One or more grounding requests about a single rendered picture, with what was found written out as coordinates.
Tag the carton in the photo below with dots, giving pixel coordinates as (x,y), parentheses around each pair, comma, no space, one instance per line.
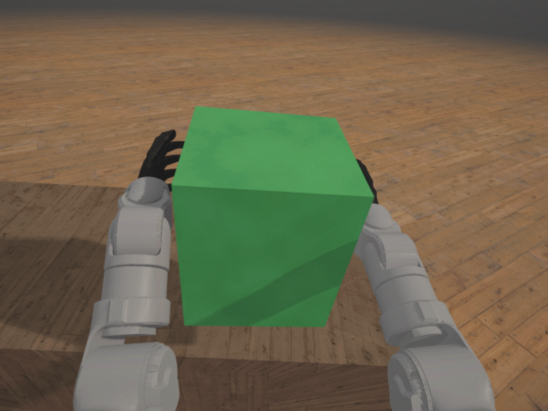
(268,210)

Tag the left robot upper arm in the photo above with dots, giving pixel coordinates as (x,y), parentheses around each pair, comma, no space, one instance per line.
(128,377)

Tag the robot left hand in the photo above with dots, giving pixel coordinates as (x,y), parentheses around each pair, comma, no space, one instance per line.
(156,160)

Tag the pedestal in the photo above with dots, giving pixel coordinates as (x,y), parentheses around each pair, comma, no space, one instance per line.
(53,240)

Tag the robot right hand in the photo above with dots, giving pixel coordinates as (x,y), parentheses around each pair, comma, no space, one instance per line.
(368,179)

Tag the left robot forearm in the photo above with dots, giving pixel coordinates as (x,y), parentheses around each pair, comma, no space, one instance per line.
(137,261)

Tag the right robot upper arm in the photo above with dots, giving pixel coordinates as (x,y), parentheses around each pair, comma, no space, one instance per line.
(438,378)

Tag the right robot forearm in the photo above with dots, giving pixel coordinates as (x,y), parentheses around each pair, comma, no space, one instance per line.
(412,316)

